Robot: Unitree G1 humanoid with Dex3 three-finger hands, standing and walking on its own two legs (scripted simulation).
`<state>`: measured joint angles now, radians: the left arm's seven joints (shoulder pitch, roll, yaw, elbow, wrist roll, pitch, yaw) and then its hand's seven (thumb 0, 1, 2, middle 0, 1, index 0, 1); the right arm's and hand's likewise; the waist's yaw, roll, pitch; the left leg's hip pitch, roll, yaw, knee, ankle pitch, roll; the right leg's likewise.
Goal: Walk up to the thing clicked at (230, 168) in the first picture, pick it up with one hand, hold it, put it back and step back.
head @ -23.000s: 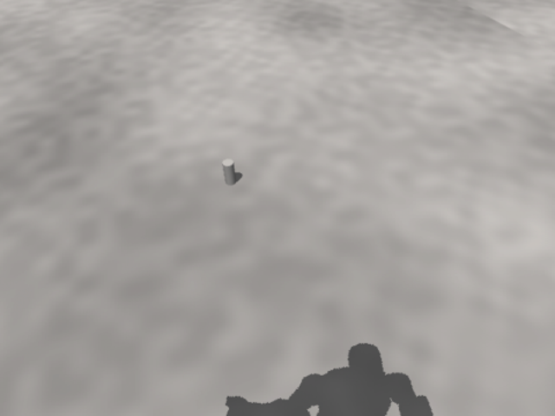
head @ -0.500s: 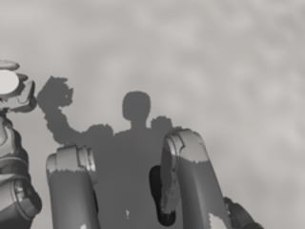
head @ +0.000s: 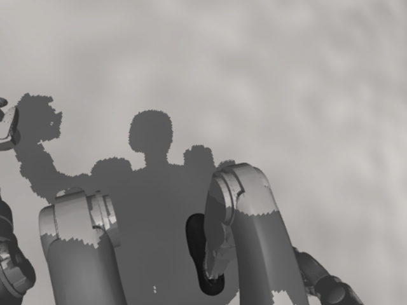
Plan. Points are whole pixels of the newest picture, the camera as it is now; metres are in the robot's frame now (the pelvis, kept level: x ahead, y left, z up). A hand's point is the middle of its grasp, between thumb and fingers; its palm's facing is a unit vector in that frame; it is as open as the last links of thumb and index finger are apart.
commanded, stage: lower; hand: left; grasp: from the side
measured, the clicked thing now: out of the picture +0.45 +0.30 -0.14
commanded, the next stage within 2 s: loosen in 1.14 s
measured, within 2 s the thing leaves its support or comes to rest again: rests again in 0.96 s
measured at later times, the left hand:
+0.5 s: hand (4, 125) +0.46 +0.29 -0.17, palm faces +0.37 -0.93 -0.03, open 7.3 cm
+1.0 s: hand (12, 129) +0.46 +0.28 -0.20, palm faces +0.37 -0.93 -0.03, open 7.3 cm
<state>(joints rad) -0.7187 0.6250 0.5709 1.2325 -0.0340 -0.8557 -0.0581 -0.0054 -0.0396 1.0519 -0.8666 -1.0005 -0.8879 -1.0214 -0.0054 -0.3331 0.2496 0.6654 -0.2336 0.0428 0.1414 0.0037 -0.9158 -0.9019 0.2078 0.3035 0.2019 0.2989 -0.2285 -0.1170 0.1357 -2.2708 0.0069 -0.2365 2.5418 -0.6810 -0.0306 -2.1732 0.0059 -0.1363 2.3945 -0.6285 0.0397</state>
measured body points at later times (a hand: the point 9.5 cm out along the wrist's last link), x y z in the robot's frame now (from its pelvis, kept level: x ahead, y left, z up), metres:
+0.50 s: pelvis +0.00 +0.01 -0.01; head +0.25 +0.15 +0.32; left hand +0.44 +0.33 -0.16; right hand +0.12 -0.27 -0.07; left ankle +0.08 +0.13 -0.27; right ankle +0.12 -0.12 -0.27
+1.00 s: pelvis -0.01 +0.01 -0.02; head +0.25 +0.17 +0.31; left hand +0.44 +0.33 -0.19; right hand +0.12 -0.25 -0.06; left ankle +0.08 +0.13 -0.27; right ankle +0.12 -0.12 -0.27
